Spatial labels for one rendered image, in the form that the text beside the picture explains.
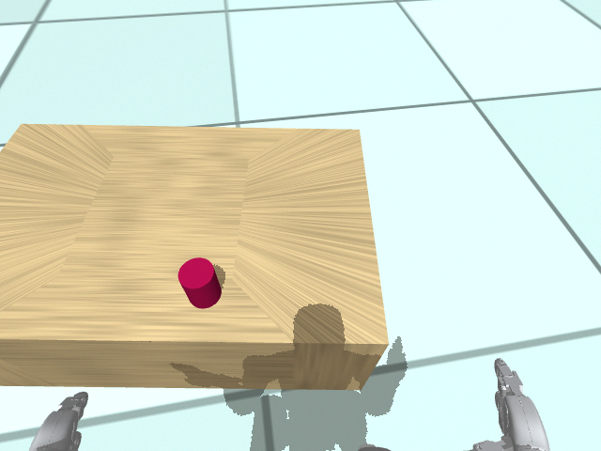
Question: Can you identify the right robot hand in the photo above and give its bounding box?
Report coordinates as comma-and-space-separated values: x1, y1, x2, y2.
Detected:
469, 358, 550, 451

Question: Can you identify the can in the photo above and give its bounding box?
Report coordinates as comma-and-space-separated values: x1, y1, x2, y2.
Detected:
178, 257, 222, 308

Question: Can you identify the left robot hand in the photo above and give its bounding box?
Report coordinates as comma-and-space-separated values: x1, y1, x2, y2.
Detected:
29, 392, 88, 451

